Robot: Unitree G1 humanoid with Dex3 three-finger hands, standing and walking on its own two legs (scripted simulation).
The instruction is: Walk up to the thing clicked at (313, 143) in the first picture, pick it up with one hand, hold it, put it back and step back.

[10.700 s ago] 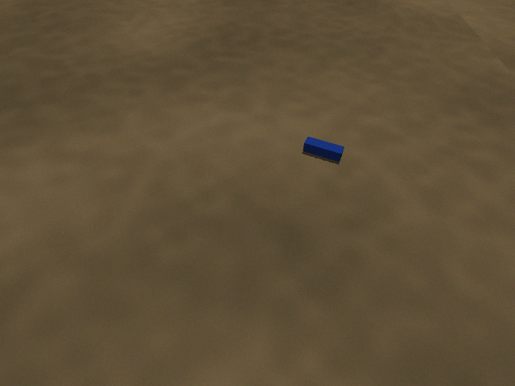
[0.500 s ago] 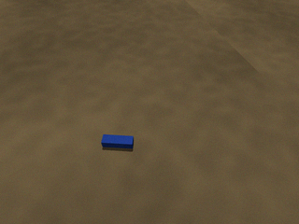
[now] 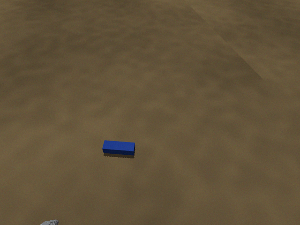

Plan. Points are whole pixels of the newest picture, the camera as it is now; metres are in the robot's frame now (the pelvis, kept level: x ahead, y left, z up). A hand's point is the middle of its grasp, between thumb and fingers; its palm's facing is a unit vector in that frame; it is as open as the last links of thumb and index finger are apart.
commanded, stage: walk up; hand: left
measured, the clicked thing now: (119, 147) +0.75 +0.24 -0.74
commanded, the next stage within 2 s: stand in 0.26 s
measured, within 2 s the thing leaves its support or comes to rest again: neither
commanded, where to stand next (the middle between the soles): +0.35 -0.02 m, yaw -2 degrees
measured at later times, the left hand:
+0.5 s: hand out of the picture +0.07 +0.25 -0.15, palm faces +0.00 -0.94 -0.33, open 7.4 cm
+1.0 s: hand out of the picture +0.06 +0.24 -0.14, palm faces -0.03 -0.94 -0.34, open 7.4 cm
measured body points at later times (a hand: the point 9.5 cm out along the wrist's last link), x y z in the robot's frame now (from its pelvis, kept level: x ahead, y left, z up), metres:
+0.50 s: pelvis +0.00 +0.00 +0.01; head +0.01 +0.00 +0.46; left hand +0.07 +0.30 -0.12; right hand +0.11 -0.29 -0.12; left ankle +0.01 +0.12 -0.74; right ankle +0.00 -0.13 -0.74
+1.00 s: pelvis -0.01 -0.01 +0.01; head -0.01 -0.01 +0.46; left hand +0.06 +0.29 -0.12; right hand +0.05 -0.31 -0.13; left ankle +0.01 +0.12 -0.74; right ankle +0.00 -0.13 -0.74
